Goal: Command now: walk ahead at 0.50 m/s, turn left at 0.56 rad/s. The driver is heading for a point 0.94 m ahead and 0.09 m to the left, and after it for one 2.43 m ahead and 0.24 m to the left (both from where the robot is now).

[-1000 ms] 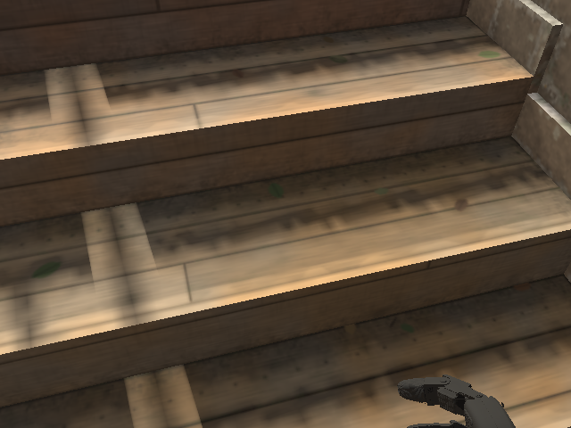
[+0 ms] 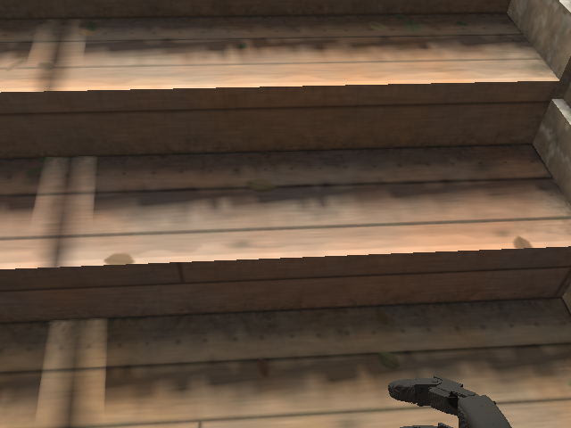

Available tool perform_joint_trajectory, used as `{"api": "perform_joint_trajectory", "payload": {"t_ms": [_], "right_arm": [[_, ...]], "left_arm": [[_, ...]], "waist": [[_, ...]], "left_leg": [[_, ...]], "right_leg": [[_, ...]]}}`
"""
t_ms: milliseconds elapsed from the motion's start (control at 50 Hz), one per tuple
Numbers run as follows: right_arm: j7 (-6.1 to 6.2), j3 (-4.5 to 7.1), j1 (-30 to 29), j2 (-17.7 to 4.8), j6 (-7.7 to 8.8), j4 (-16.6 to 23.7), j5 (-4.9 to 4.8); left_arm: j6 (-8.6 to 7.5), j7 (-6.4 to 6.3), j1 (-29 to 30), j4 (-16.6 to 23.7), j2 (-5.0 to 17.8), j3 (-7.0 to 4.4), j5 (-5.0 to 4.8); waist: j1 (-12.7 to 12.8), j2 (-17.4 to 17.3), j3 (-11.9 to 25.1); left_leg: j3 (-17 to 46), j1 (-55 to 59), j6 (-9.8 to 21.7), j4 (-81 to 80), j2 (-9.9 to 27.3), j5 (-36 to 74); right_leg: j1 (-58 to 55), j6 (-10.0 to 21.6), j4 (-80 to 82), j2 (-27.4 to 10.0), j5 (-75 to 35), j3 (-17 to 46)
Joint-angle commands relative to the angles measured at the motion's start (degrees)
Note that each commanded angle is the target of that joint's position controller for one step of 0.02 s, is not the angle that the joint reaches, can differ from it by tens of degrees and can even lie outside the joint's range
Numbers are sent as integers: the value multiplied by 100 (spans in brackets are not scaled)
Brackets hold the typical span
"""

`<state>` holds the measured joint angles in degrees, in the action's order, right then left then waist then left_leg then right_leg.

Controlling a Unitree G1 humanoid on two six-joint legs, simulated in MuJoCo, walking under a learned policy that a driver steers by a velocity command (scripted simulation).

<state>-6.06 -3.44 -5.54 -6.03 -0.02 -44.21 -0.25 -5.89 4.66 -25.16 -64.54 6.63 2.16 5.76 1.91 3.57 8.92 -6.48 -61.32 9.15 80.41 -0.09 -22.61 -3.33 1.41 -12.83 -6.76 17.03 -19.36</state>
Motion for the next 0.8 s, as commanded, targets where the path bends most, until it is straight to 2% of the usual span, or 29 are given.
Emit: {"api": "perform_joint_trajectory", "payload": {"t_ms": [20, 40, 60, 80, 100, 120, 140, 180, 200, 220, 260, 300, 360, 380, 400, 420, 440, 460, 480, 500, 520, 540, 560, 580, 620, 660, 720, 760, 800], "right_arm": [[219, 517, 1863, -1224, 218, -219, -53], [332, 636, 3051, -1559, 205, -582, -33], [387, 710, 4283, -1881, 113, -1000, 247], [482, 875, 4267, -2009, 170, -1116, 342], [498, 791, 3939, -1583, 248, -1277, 336], [450, 647, 3326, -1022, 315, -1292, 317], [361, 570, 2870, -776, 304, -1353, 246], [282, 328, 1679, -188, 288, -1298, 179], [245, 287, 1664, -167, 362, -1448, 276], [232, 334, 1551, -319, 445, -1428, 248], [297, 325, 1689, -593, 594, -1321, 524], [392, 283, 2996, -535, 623, -1775, 586], [304, 250, 4076, -590, 725, -2343, 710], [260, 248, 4140, -534, 770, -2289, 649], [86, 308, 3176, -763, 690, -1821, 407], [-33, 313, 3337, -860, 662, -1767, 253], [-113, 377, 2963, -1218, 666, -1591, 148], [-89, 473, 2589, -1562, 663, -1306, 183], [-76, 623, 2593, -1887, 725, -1235, 59], [-73, 677, 2668, -1707, 752, -1285, 147], [-131, 493, 3350, -726, 726, -1325, 448], [-224, 615, 3225, -810, 556, -1512, 382], [-166, 689, 2550, -702, 490, -1467, 269], [-72, 680, 2323, -661, 518, -1483, 194], [148, 644, 1964, -598, 549, -1359, 302], [167, 543, 1876, -376, 384, -1243, 311], [165, 396, 1642, -410, 299, -1003, 276], [116, 410, 1106, -769, 188, -788, 300], [54, 467, 1250, -900, 117, -833, 360]], "left_arm": [[-176, 50, -327, 306, 1597, -392, 82], [-146, 228, -301, 393, 1634, -377, 134], [-8, 408, 525, 546, 1306, -392, -88], [81, 440, 916, 631, 900, -330, -336], [54, 301, 1123, 647, 605, -283, -292], [10, 70, 1336, 779, 382, -228, -202], [54, -25, 1472, 942, 259, -165, -200], [120, -78, 1523, 1163, 379, -128, -200], [210, -112, 1487, 1220, 562, -140, -170], [272, -114, 1548, 1212, 628, -138, -209], [257, -161, 1580, 1286, 739, -177, -290], [226, -253, 1884, 1368, 532, -60, -316], [266, -474, 3970, 2449, 734, 77, -243], [301, -541, 4163, 2575, 680, 112, -248], [422, -462, 4655, 2876, 547, 232, -259], [488, -329, 4914, 2957, 237, 305, -238], [450, -114, 3817, 2682, 2, 342, -429], [408, -108, 3248, 2552, 308, 221, -521], [329, -135, 2939, 2432, 1015, -77, -582], [221, -245, 1913, 2212, 1595, -319, -440], [159, -267, 410, 1716, 1788, -388, -357], [282, -227, -752, 1476, 2054, -401, -175], [168, -234, -997, 1119, 1926, -367, -234], [121, -249, -159, 1125, 1794, -393, -438], [160, -290, 875, 864, 507, -128, -400], [132, -352, 1497, 713, -211, 32, -362], [-51, -281, 1454, 530, -36, -13, -171], [-131, -150, 1499, 758, 263, -73, -83], [-271, -147, 1148, 789, 146, 35, -142]], "waist": [[-764, 168, 708], [-1073, -416, 1323], [-1482, -1174, 1259], [-1572, -1135, 593], [-1360, -1315, -86], [-845, -1025, -297], [-450, -776, -300], [131, -250, -107], [275, -48, -115], [314, -175, -262], [243, -379, -383], [-189, -968, -309], [-592, -76, -412], [-693, -318, -354], [-494, -189, -550], [-605, -779, -760], [-249, -1423, -805], [166, -1203, -392], [309, -1090, 95], [560, -836, 589], [563, 926, 2164], [1015, 1431, 1709], [1102, 1126, 129], [671, 1227, -636], [46, -430, -537], [-423, -315, -530], [-580, -414, -499], [-405, -401, -439], [-397, -23, -307]], "left_leg": [[561, 4544, 463, -1207, -562, 2548], [2192, 6216, 783, -2630, -214, 1722], [4694, 6709, 1156, -4796, 635, 129], [5647, 5972, 976, -5305, 857, -1519], [5253, 4869, 1050, -5102, 804, -1663], [4990, 3995, 1165, -5106, 658, -1212], [4635, 3705, 1088, -5256, 587, -407], [3847, 3285, 928, -5369, 426, 357], [3366, 3245, 840, -5338, 350, 827], [2693, 3013, 802, -5406, 279, 1099], [2328, 2302, 563, -5606, 14, 1053], [2849, 3496, 659, -5603, 274, 1298], [3356, 5010, 379, -5599, 743, 1185], [3236, 4836, 401, -5793, 699, 1016], [2843, 2992, 462, -6937, 757, 748], [3070, 1794, 615, -7395, 858, 251], [2955, 1821, 750, -7372, 1240, 1700], [2792, 2468, 656, -6885, 1206, 4644], [2374, 3673, 511, -6243, 1001, 6675], [2194, 4140, 116, -4597, 469, 7201], [2182, 2060, -67, -2538, -315, 4502], [2594, 678, -178, -22, -828, 1500], [2647, -296, -34, 1639, -702, 2111], [2220, -494, 60, 2393, -413, 2488], [2051, 158, 310, 2655, -195, 2724], [2068, 23, 453, 2645, -42, 2469], [1727, -494, 489, 2148, 36, 2691], [1136, -95, 254, 1432, 298, 2509], [866, 207, -43, 1929, 538, 2188]], "right_leg": [[1752, 908, -2599, -928, -8807, 279], [3352, 645, -3893, -377, -6200, 713], [4853, 325, -5812, 515, -1129, 1572], [5770, 426, -7715, 682, -1432, 2825], [6127, 478, -8745, 648, -1776, 3064], [6135, 583, -9385, 709, -1882, 3243], [6327, 760, -10010, 845, -2033, 3253], [6885, 1017, -10715, 792, -1600, 3179], [7082, 969, -10407, 676, -1580, 2952], [7087, 889, -10087, 541, -1099, 2596], [6559, 581, -9771, 363, -1336, 2296], [7786, 400, -11550, 510, -280, 2324], [9032, 635, -9275, 44, 309, 2465], [8641, 568, -8540, -107, 49, 2335], [6365, 401, -6700, -28, 1222, 1639], [5082, 157, -6701, 96, 1476, 1426], [4209, 32, -7310, 332, 683, 1174], [3729, -29, -6965, 666, -69, 1286], [3477, 46, -5821, 1171, 644, 1049], [2633, 380, -4792, 950, 338, 1873], [-34, 1607, -3478, -355, 258, 4980], [-58, 1821, -1263, -1317, 3407, 8223], [1000, 1482, -800, -1140, 5250, 8226], [2132, 1485, -1009, -1134, 4712, 7344], [3265, 1490, -1576, -976, 2718, 5567], [3565, 1325, -1299, -714, 1708, 4691], [3363, 1056, -914, -300, 942, 3327], [3361, 1087, -424, -192, 70, 2539], [3075, 1092, -423, -328, -1170, 2222]]}}
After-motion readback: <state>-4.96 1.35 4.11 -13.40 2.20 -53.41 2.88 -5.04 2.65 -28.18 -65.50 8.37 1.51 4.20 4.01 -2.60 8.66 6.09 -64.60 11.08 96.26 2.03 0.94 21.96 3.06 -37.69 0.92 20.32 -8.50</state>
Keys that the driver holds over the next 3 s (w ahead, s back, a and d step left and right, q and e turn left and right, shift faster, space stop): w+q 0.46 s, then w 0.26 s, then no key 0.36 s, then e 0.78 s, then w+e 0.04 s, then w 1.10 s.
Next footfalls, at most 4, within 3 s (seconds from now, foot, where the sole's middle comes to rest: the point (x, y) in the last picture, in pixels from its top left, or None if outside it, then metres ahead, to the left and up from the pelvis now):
0.48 right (366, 396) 0.50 -0.11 -0.45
1.08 left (207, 364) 0.55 0.19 -0.45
1.46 right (337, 217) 0.79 -0.05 -0.29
2.08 left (228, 223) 0.76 0.16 -0.29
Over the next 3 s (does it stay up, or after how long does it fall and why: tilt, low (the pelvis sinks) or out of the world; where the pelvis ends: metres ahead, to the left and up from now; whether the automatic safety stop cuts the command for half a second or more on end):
stays up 1.24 0.07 0.67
